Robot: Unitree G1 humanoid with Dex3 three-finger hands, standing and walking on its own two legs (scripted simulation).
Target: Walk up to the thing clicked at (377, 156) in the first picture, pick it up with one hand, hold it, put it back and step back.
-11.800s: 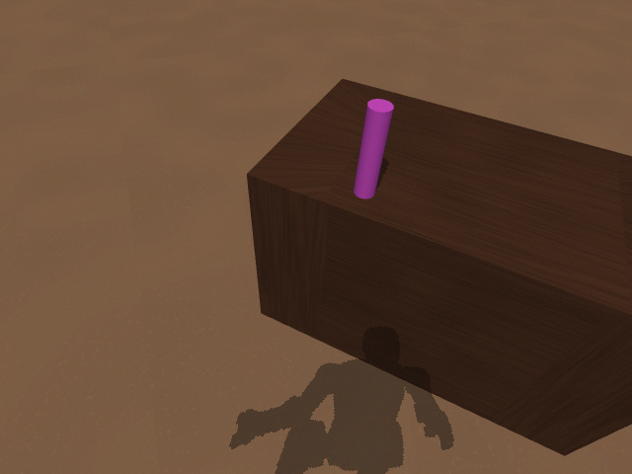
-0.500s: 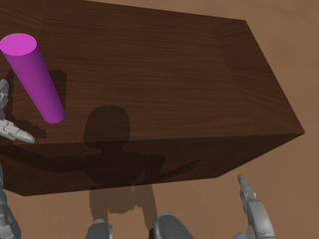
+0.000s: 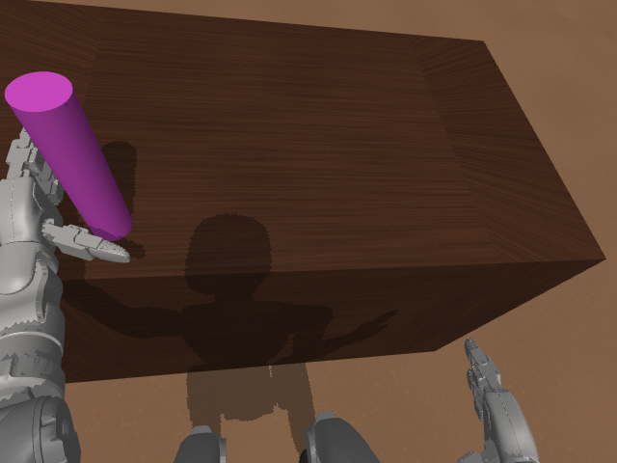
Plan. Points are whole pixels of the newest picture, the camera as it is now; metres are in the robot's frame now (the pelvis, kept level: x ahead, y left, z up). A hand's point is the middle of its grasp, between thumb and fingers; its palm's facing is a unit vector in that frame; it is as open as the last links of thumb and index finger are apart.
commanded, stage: rest palm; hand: left
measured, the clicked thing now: (84, 173) +0.46 +0.21 +0.08
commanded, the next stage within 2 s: close in 0.14 s
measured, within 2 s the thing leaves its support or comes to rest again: leaves its support in 1.32 s
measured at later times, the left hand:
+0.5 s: hand (97, 199) +0.46 +0.21 +0.03, palm faces +0.16 -0.99 +0.01, open 16.0 cm
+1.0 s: hand (104, 192) +0.47 +0.20 +0.04, palm faces +0.15 -0.99 +0.01, open 8.0 cm
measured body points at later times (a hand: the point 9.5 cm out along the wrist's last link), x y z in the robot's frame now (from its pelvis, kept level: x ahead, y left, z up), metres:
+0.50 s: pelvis +0.01 +0.01 +0.00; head +0.11 +0.04 +0.44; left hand +0.44 +0.26 +0.04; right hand +0.16 -0.25 +0.00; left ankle +0.01 +0.12 -0.65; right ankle +0.02 -0.14 -0.65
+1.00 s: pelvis +0.00 +0.01 +0.00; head +0.11 +0.04 +0.43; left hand +0.45 +0.26 +0.04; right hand +0.15 -0.26 -0.01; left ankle +0.01 +0.12 -0.65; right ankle +0.02 -0.14 -0.65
